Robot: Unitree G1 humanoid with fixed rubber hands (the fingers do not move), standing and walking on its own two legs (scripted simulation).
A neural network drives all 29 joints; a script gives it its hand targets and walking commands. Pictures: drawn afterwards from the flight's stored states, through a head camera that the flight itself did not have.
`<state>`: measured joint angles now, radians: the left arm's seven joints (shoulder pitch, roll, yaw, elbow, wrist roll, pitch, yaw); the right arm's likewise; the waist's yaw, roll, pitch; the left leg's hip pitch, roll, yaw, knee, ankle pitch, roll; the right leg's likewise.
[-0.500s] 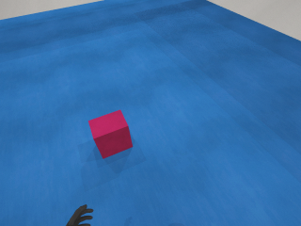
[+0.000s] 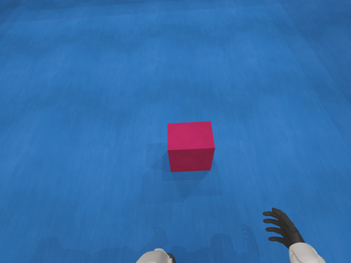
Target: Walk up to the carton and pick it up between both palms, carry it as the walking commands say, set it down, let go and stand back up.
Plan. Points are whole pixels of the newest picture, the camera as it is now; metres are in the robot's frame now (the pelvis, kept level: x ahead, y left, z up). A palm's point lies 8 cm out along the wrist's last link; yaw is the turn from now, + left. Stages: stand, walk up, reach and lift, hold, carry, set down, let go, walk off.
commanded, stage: walk up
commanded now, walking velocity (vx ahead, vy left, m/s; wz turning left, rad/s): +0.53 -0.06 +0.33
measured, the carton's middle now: (189, 147) +0.75 +0.06 -0.62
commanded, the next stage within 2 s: stand in 1.76 s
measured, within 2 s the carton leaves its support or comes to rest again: neither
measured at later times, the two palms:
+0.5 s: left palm (122, 185) +0.30 +0.21 -0.08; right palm (323, 247) +0.21 -0.30 -0.13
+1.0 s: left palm (103, 211) +0.24 +0.26 -0.13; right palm (267, 164) +0.41 -0.18 -0.10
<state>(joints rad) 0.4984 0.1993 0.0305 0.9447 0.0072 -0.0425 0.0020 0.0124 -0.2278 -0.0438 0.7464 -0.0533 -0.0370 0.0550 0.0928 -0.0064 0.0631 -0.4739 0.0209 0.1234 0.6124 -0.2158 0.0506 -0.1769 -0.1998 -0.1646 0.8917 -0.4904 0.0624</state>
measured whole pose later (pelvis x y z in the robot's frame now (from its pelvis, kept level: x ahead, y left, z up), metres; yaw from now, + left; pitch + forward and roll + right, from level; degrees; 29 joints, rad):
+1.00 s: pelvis +0.29 +0.03 +0.02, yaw +7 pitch +0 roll +0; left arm 0.35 0.20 0.05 1.03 0.01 -0.01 0.02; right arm 0.18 -0.15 -0.02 0.97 -0.01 -0.03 -0.01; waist 0.04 -0.06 0.03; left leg -0.25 0.05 0.10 0.45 -0.20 -0.01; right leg -0.30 -0.11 -0.07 0.69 -0.43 0.03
